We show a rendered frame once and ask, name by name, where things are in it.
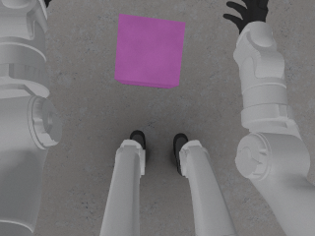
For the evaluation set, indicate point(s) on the robot left thigh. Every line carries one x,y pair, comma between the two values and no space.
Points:
122,210

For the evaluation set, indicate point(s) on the left robot forearm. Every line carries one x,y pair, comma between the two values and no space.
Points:
23,24

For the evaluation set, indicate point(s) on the robot left upper arm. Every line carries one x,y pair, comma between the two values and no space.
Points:
29,126

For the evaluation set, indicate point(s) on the robot right hand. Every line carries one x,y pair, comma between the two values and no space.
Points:
256,11

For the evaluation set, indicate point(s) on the carton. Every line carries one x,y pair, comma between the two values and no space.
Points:
148,51

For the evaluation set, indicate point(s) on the robot right upper arm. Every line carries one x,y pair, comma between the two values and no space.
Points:
277,165

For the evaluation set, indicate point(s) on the right robot forearm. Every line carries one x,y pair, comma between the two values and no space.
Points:
263,85

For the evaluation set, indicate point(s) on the robot right shin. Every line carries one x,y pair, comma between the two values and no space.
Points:
194,143

